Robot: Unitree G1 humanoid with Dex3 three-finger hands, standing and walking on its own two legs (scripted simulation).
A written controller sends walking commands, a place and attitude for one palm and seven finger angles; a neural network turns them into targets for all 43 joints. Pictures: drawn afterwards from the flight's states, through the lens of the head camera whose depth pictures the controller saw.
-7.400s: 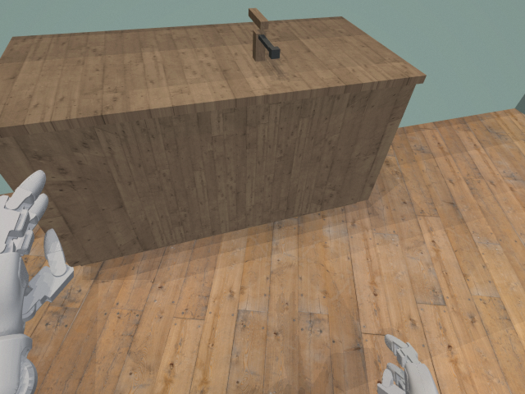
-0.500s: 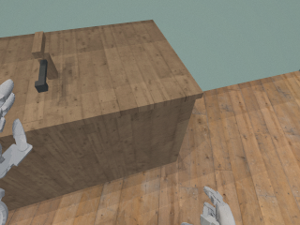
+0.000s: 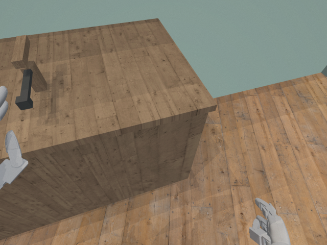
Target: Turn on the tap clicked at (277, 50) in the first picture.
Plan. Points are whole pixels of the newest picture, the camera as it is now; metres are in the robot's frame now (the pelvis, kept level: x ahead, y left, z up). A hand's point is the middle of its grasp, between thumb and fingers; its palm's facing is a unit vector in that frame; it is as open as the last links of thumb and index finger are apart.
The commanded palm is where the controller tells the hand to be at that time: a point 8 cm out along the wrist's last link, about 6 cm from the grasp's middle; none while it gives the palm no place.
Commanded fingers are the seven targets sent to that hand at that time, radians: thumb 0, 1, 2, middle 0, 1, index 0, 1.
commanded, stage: come to a stop and stand still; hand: left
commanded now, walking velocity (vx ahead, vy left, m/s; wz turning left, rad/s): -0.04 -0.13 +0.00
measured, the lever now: (24, 102) +0.44 +0.39 +0.08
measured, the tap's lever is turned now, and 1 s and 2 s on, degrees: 0 0 0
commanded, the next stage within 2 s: look again from close up in 1.00 s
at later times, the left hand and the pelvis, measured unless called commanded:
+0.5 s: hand (26, 211) +0.15 +0.21 +0.17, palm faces +0.37 -0.84 -0.40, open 7.4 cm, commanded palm +0.11 +0.25 +0.18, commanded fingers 0.00 0.90 0.90 -0.20 -0.30 -0.20 -0.30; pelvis -0.06 -0.03 +0.01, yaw -1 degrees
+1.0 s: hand (17, 238) +0.12 +0.21 +0.16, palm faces +0.39 -0.84 -0.38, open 7.4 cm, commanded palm +0.07 +0.25 +0.18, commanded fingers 0.00 0.90 0.90 -0.20 -0.30 -0.20 -0.30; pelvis -0.10 -0.03 +0.00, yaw -1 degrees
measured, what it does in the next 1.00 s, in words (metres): steps on the spot: right foot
